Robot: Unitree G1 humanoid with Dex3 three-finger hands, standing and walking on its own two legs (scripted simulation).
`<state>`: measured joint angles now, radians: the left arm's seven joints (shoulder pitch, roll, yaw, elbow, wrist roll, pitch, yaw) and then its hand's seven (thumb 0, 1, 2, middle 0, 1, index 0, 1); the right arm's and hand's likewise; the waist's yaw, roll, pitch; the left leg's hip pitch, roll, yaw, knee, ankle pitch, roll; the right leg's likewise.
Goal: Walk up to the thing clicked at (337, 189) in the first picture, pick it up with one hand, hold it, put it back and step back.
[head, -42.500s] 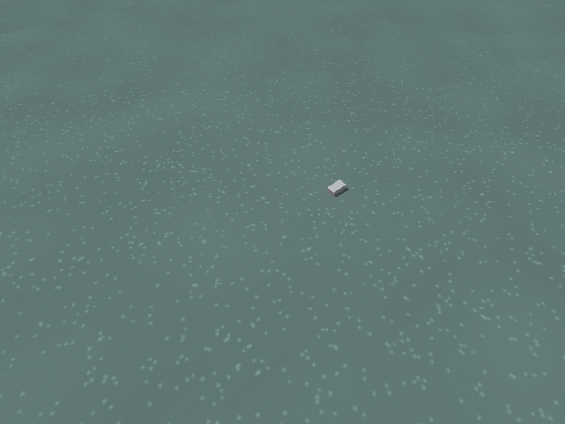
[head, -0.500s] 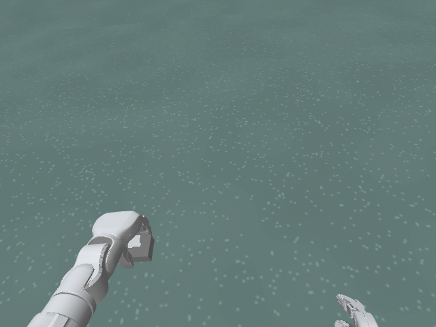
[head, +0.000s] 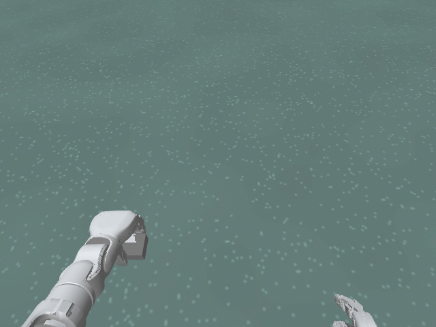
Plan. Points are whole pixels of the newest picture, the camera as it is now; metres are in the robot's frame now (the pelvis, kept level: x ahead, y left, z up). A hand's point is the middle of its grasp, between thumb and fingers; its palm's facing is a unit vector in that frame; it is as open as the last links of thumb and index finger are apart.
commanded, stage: crouch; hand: left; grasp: from above
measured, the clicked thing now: (124, 246) +0.32 +0.22 -0.12
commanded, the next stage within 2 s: lower in 1.70 s
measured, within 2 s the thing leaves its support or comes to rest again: neither
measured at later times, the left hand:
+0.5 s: hand (142, 251) +0.38 +0.24 -0.32, palm faces -0.43 +0.02 -0.90, open 7.7 cm
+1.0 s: hand (151, 261) +0.41 +0.26 -0.51, palm faces -0.45 -0.02 -0.89, open 7.7 cm
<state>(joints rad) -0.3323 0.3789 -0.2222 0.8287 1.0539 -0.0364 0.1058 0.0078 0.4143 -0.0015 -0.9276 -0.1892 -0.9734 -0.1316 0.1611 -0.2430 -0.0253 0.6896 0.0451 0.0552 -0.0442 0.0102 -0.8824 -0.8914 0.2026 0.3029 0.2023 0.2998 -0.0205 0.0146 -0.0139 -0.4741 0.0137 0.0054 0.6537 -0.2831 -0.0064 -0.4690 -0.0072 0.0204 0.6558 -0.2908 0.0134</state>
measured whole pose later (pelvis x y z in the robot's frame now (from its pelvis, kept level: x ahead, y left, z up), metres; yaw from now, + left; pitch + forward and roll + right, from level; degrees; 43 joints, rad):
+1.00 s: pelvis -0.06 +0.01 -0.34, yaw -4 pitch +38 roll -7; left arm -0.92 0.63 0.05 1.35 1.23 -0.13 0.36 0.00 0.38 0.09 -0.92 -0.21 -0.96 -0.17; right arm 0.13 -0.25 -0.01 0.72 -0.11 -0.06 0.09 0.00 -0.89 -0.89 0.20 0.30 0.20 0.30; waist -0.20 0.01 -0.12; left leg -2.12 0.00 -0.10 2.13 -0.67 0.00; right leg -2.06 0.01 -0.05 2.07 -0.68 0.03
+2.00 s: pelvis -0.06 +0.01 -0.43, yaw -8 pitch +34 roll -10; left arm -1.05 0.87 0.10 1.56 1.27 -0.21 0.37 0.00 0.38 0.00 -0.99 -0.13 -1.02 -0.09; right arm 0.13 -0.28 0.13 0.69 -0.16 -0.05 0.14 0.00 -0.90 -0.89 0.20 0.30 0.20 0.30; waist -0.29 -0.04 0.02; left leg -2.34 0.00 -0.17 2.44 -0.70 -0.01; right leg -2.26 0.04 -0.10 2.34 -0.68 0.04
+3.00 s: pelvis -0.06 +0.01 -0.45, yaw -13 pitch +30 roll -14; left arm -1.08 1.02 0.12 1.71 1.29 -0.22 0.56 0.00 0.38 0.00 -0.99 -0.13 -1.02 -0.10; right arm 0.09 -0.32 0.28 0.66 -0.24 -0.16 0.18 0.00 -0.89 -0.89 0.20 0.30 0.20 0.30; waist -0.37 -0.13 0.15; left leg -2.36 0.01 -0.25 2.55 -0.73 -0.01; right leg -2.25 0.07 -0.16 2.37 -0.68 0.06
